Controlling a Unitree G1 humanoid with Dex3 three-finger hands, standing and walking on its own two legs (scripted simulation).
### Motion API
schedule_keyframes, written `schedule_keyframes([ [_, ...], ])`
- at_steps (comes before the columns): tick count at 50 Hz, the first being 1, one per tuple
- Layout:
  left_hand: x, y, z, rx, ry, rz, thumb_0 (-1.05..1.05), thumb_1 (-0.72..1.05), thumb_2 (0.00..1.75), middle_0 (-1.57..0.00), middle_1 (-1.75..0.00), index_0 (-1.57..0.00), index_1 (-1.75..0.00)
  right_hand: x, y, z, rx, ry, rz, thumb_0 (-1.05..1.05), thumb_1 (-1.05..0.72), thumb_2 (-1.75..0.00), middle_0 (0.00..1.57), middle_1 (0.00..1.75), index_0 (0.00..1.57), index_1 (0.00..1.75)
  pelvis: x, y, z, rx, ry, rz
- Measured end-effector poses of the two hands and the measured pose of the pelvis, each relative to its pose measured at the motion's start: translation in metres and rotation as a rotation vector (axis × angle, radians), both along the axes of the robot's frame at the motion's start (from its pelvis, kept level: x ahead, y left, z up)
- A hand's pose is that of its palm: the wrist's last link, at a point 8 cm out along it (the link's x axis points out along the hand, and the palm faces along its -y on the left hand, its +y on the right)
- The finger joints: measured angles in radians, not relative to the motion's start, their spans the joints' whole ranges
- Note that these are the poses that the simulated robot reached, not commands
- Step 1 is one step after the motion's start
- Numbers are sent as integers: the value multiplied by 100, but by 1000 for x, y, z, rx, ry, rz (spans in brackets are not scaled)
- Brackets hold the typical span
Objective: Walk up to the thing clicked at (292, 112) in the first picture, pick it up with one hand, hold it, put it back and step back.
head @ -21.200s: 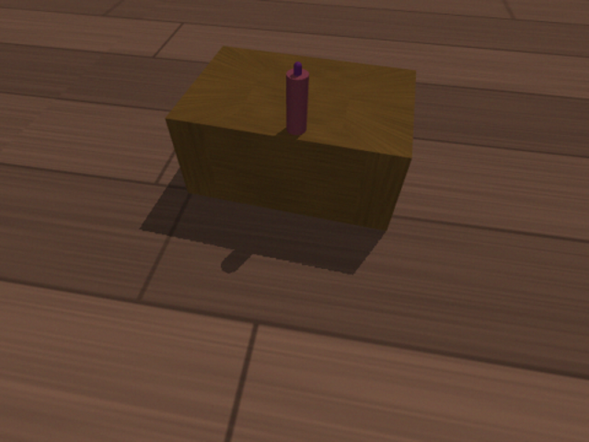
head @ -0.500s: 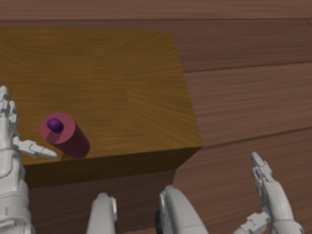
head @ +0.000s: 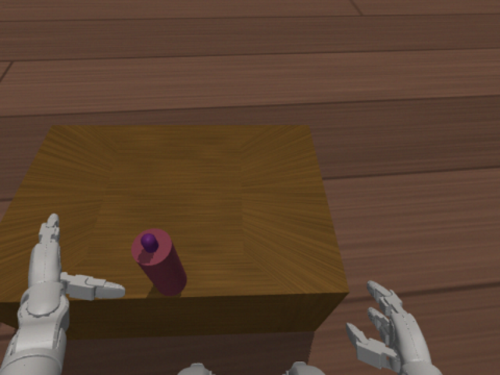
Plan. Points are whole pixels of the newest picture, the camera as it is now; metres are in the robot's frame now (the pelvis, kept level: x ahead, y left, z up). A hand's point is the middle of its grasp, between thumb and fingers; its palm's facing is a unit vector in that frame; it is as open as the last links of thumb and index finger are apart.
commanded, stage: home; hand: left
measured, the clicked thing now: (161, 262) +0.36 +0.19 -0.16
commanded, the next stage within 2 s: none
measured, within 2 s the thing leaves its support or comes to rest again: rests again in 0.18 s
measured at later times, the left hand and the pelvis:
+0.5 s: hand (140, 359) +0.16 +0.17 -0.05, palm faces +0.14 -0.96 -0.24, open 17.3 cm; pelvis +0.00 -0.01 +0.00, yaw +1 degrees
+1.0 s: hand (141, 356) +0.17 +0.17 -0.05, palm faces +0.14 -0.96 -0.24, open 17.3 cm; pelvis -0.01 -0.01 +0.00, yaw +0 degrees
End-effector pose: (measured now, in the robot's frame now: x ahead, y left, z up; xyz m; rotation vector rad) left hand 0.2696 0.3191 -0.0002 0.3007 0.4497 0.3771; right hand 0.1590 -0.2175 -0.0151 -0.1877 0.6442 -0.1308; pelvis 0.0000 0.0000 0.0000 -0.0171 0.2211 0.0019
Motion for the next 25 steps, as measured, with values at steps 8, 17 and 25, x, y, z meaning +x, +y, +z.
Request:
schedule_keyframes([
  [8,-60,-56,-21,-120,76,-76,-1,-48,9,-6,-6,-7,-6,-11,-8,-8,-15,84,-21,1,-79,-84,19,28,19,29,2,-2,6,4,-38,2],
  [17,-122,-100,-28,-188,155,-107,-1,-49,8,-6,-6,-7,-6,-2,-11,-7,-16,36,-32,2,-88,-89,20,29,20,30,2,-7,6,10,-59,8],
  [25,-132,-103,-24,-163,143,-106,-1,-51,7,-6,-6,-7,-5,-5,-17,-6,-30,4,-33,2,-89,-90,20,30,20,30,-4,-13,4,18,-73,14],
])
